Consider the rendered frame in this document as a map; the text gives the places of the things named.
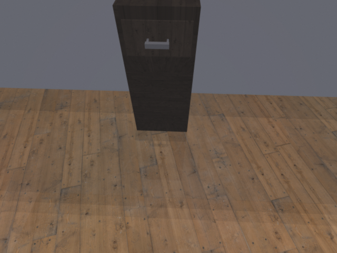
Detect drawer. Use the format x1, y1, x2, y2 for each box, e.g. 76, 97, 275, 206
121, 19, 194, 57

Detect cabinet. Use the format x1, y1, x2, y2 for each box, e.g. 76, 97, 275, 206
113, 0, 201, 132

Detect handle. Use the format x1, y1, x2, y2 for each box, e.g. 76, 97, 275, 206
145, 38, 169, 50

